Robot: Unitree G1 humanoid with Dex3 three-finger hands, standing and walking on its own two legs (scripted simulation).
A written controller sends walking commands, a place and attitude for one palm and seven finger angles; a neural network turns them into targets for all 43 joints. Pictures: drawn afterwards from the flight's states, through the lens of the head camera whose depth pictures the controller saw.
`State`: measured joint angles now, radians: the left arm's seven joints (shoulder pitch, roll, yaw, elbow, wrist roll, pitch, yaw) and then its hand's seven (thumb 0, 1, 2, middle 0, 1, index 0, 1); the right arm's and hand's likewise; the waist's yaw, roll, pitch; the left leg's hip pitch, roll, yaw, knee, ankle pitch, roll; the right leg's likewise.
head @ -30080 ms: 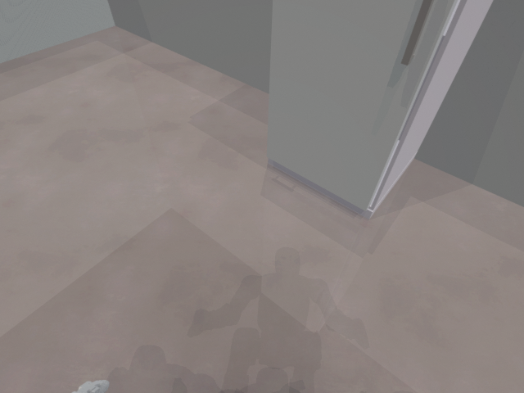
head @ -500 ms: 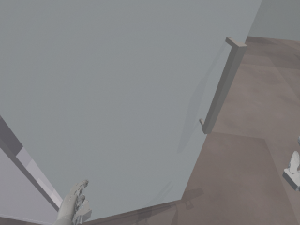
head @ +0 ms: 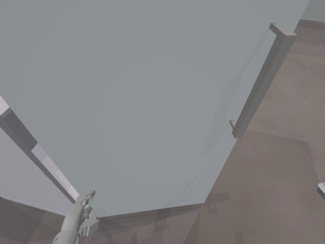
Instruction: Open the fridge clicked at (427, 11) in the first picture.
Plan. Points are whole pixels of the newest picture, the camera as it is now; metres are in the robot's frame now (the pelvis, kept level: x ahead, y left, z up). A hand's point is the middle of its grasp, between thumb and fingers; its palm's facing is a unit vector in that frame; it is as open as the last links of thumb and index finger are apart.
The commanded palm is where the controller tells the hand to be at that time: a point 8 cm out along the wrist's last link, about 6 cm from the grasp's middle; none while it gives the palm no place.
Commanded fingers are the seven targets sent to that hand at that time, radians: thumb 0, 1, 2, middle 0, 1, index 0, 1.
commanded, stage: step back with the hand held close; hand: right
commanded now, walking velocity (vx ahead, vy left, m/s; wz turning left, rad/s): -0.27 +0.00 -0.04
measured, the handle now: (252, 90) +0.42 -0.19 +0.18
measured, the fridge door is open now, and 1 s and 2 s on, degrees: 68 68 68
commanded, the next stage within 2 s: stop stepping back and stand still in 1.14 s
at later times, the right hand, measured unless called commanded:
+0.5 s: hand out of the picture +0.13 -0.29 +0.15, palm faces +0.47 +0.80 -0.38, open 7.4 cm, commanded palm +0.07 -0.32 +0.18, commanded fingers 0.00 -0.90 -0.90 0.20 0.30 0.20 0.30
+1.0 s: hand out of the picture +0.06 -0.27 +0.16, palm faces +0.33 +0.83 -0.45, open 7.4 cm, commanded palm +0.01 -0.32 +0.18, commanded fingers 0.00 -0.90 -0.90 0.20 0.30 0.20 0.30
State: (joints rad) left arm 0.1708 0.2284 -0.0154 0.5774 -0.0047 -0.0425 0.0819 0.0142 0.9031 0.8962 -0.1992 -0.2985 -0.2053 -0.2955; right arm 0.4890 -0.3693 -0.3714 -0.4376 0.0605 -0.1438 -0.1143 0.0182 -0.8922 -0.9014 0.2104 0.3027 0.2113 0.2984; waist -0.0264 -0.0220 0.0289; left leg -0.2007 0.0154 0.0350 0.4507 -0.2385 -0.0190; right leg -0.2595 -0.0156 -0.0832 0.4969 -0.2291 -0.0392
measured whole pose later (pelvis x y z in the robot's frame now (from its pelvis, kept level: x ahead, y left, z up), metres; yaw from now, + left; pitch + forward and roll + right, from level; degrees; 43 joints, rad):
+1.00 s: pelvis -0.14 -0.02 -0.01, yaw +1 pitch +1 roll +3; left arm 0.15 0.18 0.00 0.58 0.00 -0.07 0.07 0.01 0.90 0.90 -0.20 -0.30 -0.21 -0.30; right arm 0.58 -0.46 -0.41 -0.58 0.07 -0.23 -0.12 0.02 -0.89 -0.90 0.22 0.30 0.22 0.30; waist -0.01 0.02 0.01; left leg -0.24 -0.04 -0.01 0.50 -0.29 0.00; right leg -0.54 0.01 -0.02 0.66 -0.24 0.00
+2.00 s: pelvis -0.28 -0.09 -0.02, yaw -2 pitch -3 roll +2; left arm 0.26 0.21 0.00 0.68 0.00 -0.11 0.08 0.01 0.90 0.90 -0.20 -0.30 -0.21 -0.30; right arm 0.47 -0.36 -0.40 -0.41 0.04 -0.19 -0.15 0.02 -0.89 -0.90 0.21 0.30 0.21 0.30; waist -0.02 0.02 -0.01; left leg -0.25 0.00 0.04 0.62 -0.33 0.00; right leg -0.33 0.00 -0.03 0.64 -0.25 -0.04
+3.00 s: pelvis -0.26 -0.08 +0.00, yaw -4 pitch +0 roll +1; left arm 0.26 0.19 -0.01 1.05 0.02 0.03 0.03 0.01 0.91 0.90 -0.20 -0.30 -0.20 -0.29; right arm 0.31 -0.19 0.00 1.10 -0.01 0.03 -0.01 0.01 -0.97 -0.90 0.21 0.30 0.21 0.30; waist 0.00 0.03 0.06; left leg -0.18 -0.02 0.05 0.42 -0.25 0.02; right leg -0.28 0.03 0.02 0.46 -0.18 -0.04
